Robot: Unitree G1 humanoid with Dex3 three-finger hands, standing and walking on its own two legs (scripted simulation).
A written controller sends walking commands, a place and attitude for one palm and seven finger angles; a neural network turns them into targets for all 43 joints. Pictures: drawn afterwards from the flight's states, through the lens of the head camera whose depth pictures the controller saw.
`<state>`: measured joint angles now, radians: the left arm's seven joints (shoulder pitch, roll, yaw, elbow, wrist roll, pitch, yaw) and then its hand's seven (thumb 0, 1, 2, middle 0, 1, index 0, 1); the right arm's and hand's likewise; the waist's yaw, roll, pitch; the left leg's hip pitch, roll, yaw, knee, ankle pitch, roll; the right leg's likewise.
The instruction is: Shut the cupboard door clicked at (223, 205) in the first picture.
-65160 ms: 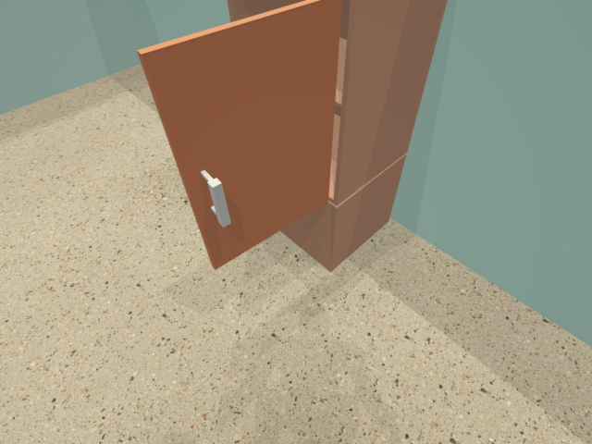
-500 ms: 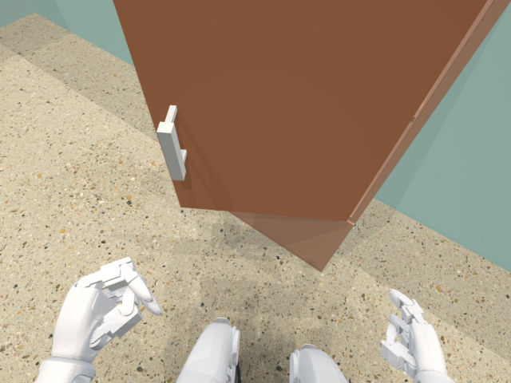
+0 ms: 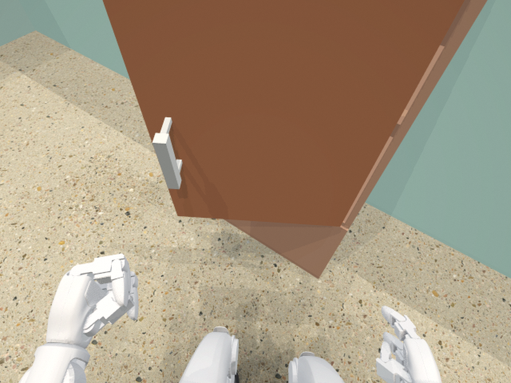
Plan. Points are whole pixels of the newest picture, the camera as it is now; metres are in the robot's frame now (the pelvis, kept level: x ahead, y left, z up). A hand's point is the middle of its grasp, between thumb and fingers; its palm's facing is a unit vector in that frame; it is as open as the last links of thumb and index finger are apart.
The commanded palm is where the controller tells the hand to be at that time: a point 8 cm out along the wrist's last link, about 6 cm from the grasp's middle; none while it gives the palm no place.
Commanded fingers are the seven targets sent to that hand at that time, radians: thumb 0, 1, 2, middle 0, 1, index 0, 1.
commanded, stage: raise the hand and make a fist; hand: left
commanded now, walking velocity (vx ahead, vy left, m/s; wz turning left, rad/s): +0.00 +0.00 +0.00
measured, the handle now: (171, 154) +0.48 +0.19 +0.04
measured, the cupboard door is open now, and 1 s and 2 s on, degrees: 31 31 31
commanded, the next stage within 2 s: bring the fist close to the handle in 0.30 s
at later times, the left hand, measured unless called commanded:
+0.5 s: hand (148, 288) +0.24 +0.17 +0.04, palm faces +0.02 -1.00 -0.03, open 3.1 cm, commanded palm +0.23 +0.22 +0.05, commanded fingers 0.00 0.90 0.90 -1.30 -1.50 -1.30 -1.50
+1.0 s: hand (173, 242) +0.31 +0.15 +0.04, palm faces -0.02 -1.00 -0.01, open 3.1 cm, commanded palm +0.30 +0.20 +0.05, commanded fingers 0.00 0.90 0.90 -1.30 -1.50 -1.30 -1.50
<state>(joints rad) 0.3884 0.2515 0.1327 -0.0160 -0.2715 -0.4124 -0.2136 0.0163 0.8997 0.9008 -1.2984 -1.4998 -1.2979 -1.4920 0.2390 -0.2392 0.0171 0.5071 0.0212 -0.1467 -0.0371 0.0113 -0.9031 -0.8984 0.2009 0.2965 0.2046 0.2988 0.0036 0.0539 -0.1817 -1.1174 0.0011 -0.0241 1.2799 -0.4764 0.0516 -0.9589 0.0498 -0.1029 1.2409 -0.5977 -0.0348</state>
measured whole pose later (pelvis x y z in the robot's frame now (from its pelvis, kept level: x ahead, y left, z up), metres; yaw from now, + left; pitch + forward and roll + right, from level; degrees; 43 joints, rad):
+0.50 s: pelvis +0.02 -0.02 +0.00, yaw +0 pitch +19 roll -3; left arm 0.38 0.23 0.13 0.00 -0.28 -0.44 -0.23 0.02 0.90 0.90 -1.30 -1.50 -1.30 -1.50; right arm 0.22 -0.23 0.00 0.50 0.02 -0.13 -0.05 0.01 -0.90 -0.90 0.20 0.30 0.20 0.30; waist 0.02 0.04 -0.19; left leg -1.12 0.01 -0.02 1.30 -0.51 0.03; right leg -0.97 0.06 -0.10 1.27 -0.64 -0.06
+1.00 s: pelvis +0.01 -0.01 +0.01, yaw -1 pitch +19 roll -3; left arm 0.07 0.21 0.08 0.23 -0.22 -0.39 -0.14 0.02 0.90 0.90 -1.30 -1.50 -1.30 -1.50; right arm 0.25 -0.25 0.01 0.55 0.02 -0.08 -0.02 0.01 -0.90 -0.90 0.20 0.30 0.20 0.30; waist -0.02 0.05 -0.19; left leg -1.09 0.01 0.00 1.24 -0.49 0.04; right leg -0.95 0.05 -0.07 1.22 -0.61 -0.04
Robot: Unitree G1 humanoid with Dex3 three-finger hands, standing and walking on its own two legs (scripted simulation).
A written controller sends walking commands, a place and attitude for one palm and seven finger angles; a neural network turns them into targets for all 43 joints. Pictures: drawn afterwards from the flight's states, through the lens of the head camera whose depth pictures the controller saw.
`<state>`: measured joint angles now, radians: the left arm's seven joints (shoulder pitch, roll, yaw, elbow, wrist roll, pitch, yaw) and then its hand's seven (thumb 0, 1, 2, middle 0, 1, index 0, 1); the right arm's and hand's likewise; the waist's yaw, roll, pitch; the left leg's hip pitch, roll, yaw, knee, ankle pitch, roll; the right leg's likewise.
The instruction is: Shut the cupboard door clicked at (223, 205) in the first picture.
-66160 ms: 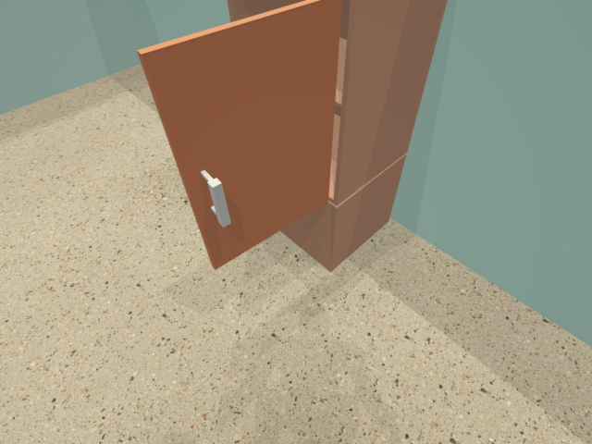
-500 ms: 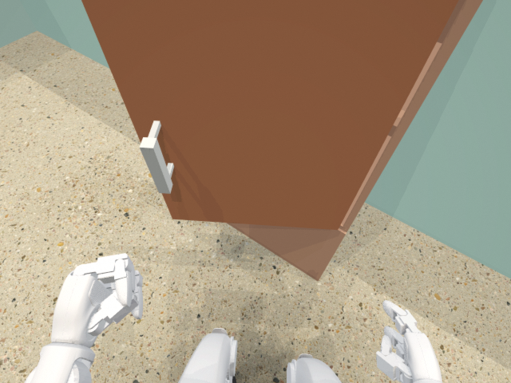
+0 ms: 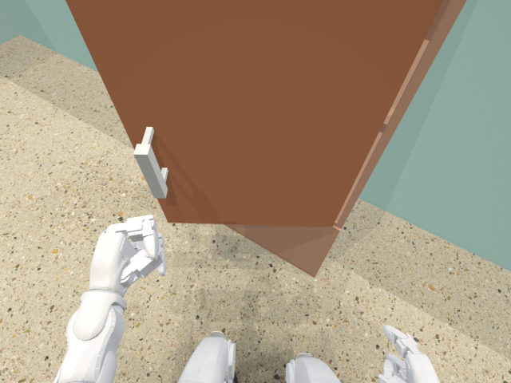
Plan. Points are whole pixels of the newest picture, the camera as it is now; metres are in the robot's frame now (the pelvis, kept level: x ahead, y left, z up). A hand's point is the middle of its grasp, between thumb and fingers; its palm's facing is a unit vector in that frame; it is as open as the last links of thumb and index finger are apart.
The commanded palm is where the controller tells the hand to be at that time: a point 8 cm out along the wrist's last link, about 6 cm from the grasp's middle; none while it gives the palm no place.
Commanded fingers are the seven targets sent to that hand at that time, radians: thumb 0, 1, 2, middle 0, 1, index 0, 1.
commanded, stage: bring the fist close to the handle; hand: left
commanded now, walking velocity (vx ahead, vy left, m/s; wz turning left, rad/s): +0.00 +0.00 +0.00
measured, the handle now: (155, 164) +0.46 +0.20 +0.04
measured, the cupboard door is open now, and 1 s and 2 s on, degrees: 31 31 21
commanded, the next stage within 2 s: push the door shut along its arc in 0.80 s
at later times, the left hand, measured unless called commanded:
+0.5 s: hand (181, 215) +0.36 +0.14 +0.04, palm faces +0.03 -1.00 -0.02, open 3.1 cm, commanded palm +0.33 +0.19 +0.04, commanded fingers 0.00 0.90 0.90 -1.30 -1.50 -1.30 -1.50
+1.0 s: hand (178, 217) +0.36 +0.14 +0.03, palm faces +0.00 -1.00 -0.04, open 3.1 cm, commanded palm +0.35 +0.20 +0.04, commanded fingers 0.00 0.90 0.90 -1.30 -1.50 -1.30 -1.50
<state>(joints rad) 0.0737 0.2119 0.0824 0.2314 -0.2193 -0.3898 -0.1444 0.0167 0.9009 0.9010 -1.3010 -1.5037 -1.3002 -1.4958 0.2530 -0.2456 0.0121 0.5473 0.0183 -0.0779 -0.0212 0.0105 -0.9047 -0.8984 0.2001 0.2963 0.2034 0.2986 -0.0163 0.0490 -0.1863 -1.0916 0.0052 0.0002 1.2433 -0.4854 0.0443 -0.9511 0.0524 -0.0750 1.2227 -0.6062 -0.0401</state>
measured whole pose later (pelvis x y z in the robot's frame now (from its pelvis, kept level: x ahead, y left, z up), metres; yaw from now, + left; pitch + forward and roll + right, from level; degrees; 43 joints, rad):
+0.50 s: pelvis +0.00 -0.01 +0.00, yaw +0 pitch +20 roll -2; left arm -0.21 0.19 0.11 0.52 -0.17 -0.46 -0.07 0.02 0.90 0.90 -1.30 -1.50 -1.30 -1.50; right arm 0.24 -0.24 0.00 0.59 0.00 -0.03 0.00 0.01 -0.91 -0.90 0.20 0.30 0.20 0.30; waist -0.03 0.03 -0.18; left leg -1.08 0.01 0.01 1.21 -0.47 0.03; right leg -0.96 0.05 -0.06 1.21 -0.60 -0.05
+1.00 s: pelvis +0.00 -0.02 +0.00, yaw +0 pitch +20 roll -1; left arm -0.26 0.22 0.15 0.61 -0.19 -0.50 -0.15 0.02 0.90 0.90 -1.30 -1.50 -1.30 -1.50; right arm 0.23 -0.25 -0.01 0.60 0.02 -0.01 -0.02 0.01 -0.91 -0.90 0.20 0.30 0.20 0.30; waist -0.03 0.03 -0.17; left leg -1.09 0.01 0.01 1.22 -0.47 0.02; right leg -0.98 0.06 -0.06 1.23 -0.60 -0.06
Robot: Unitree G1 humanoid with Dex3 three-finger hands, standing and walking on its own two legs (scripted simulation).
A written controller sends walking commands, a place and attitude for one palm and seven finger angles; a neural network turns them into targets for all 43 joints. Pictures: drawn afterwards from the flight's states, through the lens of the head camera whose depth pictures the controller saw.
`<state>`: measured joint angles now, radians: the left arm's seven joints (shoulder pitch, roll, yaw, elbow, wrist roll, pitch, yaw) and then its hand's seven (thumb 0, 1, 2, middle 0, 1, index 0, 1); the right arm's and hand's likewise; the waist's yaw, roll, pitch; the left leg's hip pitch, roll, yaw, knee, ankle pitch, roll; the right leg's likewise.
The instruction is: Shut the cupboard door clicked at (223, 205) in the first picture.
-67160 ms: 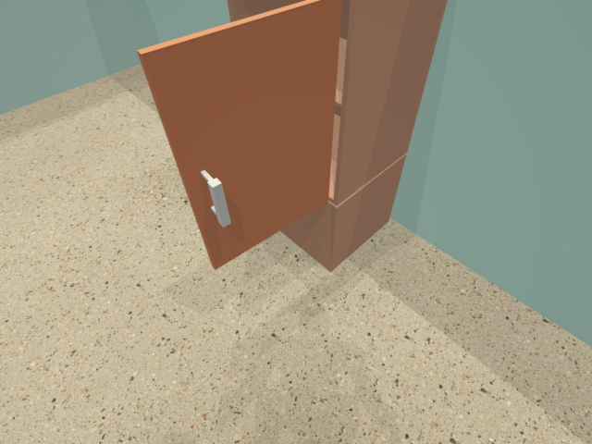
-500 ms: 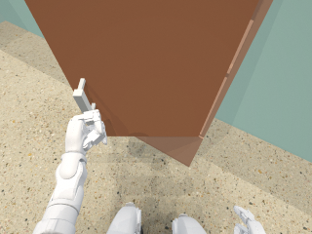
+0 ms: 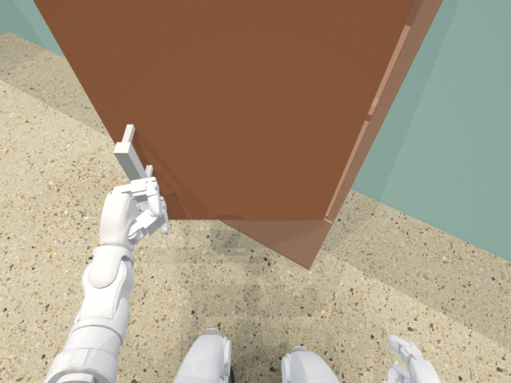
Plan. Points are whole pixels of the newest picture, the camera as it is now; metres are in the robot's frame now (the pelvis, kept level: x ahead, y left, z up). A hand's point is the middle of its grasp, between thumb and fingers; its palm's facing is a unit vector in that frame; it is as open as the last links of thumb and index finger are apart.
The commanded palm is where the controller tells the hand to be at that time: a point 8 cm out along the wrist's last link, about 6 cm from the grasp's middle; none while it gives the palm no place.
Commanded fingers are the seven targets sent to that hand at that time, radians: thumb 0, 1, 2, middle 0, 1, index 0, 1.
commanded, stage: push the door shut along its arc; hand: left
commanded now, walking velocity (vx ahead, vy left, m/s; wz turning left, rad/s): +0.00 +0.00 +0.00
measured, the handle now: (137, 162) +0.46 +0.22 +0.04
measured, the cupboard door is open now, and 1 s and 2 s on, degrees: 31 21 1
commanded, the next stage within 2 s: pull the fist back off the door in 1.78 s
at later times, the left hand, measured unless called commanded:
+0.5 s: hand (165, 181) +0.42 +0.17 +0.04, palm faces -0.13 -0.99 -0.04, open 3.1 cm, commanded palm +0.42 +0.21 +0.04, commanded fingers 0.00 0.90 0.90 -1.30 -1.50 -1.30 -1.50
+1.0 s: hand (194, 147) +0.49 +0.13 +0.04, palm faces -0.26 -0.97 -0.03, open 3.1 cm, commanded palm +0.48 +0.18 +0.04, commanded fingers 0.00 0.90 0.90 -1.30 -1.50 -1.30 -1.50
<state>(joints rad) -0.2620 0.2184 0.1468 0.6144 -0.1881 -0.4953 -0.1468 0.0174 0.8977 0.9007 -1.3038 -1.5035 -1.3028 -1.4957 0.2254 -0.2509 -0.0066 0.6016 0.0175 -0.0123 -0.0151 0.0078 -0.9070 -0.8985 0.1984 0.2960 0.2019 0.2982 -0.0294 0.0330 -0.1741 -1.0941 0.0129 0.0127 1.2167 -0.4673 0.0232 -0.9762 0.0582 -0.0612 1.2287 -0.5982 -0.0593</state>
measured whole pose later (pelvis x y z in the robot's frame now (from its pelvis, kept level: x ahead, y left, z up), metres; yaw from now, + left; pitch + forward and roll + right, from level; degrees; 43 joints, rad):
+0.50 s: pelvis +0.00 +0.01 -0.01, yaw +0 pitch +22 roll -3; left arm -0.58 0.31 0.20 0.91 -0.18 -0.50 -0.28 0.02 0.90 0.90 -1.31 -1.50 -1.30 -1.50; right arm 0.29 -0.26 0.00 0.64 0.02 0.00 -0.01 0.01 -0.91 -0.90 0.20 0.30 0.20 0.30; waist -0.07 0.04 -0.17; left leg -1.16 0.01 0.01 1.25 -0.47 0.04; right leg -1.03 0.06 -0.07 1.24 -0.59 -0.04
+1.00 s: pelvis -0.01 +0.02 -0.02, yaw -2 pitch +26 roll -4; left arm -0.89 0.40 0.26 1.15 -0.11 -0.45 -0.33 0.02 0.90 0.90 -1.30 -1.50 -1.30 -1.50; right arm 0.33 -0.27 0.01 0.65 0.01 0.01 0.02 0.00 -0.91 -0.90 0.20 0.30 0.20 0.30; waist -0.17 0.07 -0.17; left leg -1.28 0.03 0.01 1.31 -0.48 0.05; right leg -1.15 0.07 -0.07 1.29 -0.60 -0.04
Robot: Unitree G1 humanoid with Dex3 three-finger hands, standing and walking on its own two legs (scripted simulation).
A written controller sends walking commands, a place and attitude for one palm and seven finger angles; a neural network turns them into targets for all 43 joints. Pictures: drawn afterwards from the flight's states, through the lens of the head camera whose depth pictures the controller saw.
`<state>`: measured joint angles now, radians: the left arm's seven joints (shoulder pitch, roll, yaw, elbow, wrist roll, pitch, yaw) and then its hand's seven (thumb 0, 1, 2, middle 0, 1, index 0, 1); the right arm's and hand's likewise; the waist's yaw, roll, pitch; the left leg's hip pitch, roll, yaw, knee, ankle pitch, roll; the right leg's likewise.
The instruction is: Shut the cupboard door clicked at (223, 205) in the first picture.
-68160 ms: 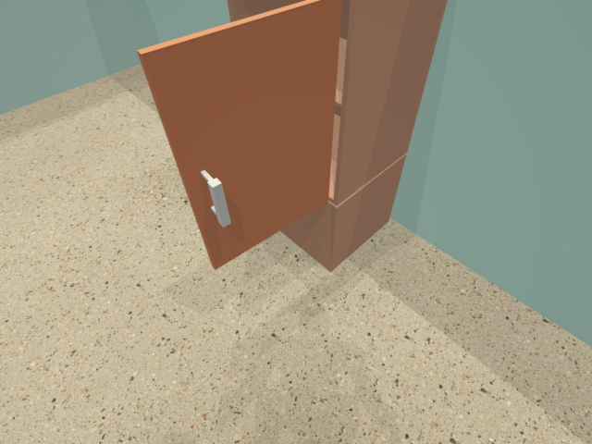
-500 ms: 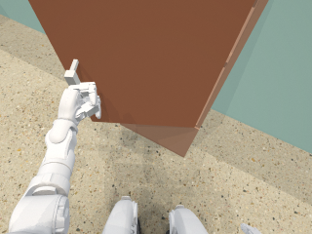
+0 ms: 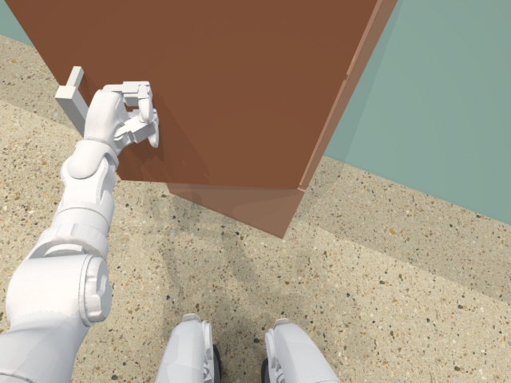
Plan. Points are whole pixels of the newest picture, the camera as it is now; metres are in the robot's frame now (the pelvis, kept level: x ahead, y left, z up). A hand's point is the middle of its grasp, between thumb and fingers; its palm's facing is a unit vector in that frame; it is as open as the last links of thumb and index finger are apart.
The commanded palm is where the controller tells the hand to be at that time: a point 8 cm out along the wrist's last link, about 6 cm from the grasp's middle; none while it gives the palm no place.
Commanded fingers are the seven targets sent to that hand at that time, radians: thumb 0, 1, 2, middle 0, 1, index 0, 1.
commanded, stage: push the door shut along its arc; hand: left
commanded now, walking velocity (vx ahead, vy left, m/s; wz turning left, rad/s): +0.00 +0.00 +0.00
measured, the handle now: (88, 111) +0.53 +0.22 +0.06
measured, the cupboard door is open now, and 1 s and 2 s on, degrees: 21 1 0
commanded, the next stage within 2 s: pull the fist back off the door in 0.78 s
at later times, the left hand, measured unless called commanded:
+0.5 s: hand (162, 105) +0.53 +0.11 +0.06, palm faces -0.32 -0.95 -0.04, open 3.3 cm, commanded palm +0.55 +0.13 +0.06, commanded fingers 0.00 0.90 0.90 -1.30 -1.50 -1.30 -1.50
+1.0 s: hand (181, 77) +0.59 +0.08 +0.06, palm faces -0.11 -0.99 +0.12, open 3.3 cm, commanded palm +0.57 +0.08 +0.06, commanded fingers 0.00 0.90 0.90 -1.30 -1.50 -1.30 -1.50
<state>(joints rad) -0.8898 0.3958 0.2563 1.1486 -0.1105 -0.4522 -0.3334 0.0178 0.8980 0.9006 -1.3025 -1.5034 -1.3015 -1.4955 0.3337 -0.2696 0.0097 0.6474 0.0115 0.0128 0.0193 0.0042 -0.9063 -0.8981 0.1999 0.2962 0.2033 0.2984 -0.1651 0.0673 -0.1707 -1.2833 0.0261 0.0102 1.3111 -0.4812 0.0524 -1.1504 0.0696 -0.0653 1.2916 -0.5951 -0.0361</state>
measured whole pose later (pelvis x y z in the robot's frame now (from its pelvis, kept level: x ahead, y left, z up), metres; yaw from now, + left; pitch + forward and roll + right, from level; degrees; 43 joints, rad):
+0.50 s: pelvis -0.01 -0.01 -0.02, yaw +0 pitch +29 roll -5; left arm -1.13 0.50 0.19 1.26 -0.10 -0.34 -0.41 0.01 0.98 0.99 -1.30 -1.50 -1.30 -1.50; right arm 0.32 -0.28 0.02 0.68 0.01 -0.04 0.01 0.00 -0.91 -0.90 0.20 0.30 0.20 0.30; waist -0.20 0.06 -0.15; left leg -1.40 0.03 -0.04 1.38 -0.48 0.04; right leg -1.25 0.08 -0.11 1.34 -0.60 -0.06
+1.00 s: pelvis +0.00 +0.00 -0.03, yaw -2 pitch +34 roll -6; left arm -1.31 0.45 0.31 1.28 -0.06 -0.23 -0.12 0.02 0.95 0.96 -1.30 -1.50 -1.30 -1.50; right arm 0.42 -0.25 0.03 0.68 -0.06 -0.08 0.05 0.00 -0.91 -0.90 0.20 0.30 0.20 0.30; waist -0.24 0.08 -0.16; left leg -1.52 0.04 -0.03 1.43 -0.50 0.05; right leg -1.37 0.09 -0.10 1.39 -0.61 -0.04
